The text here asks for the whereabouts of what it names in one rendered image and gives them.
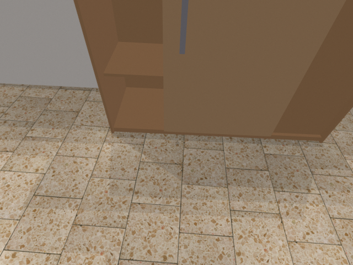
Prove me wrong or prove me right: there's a wardrobe door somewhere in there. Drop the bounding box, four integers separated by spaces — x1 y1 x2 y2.
274 0 353 135
162 0 346 136

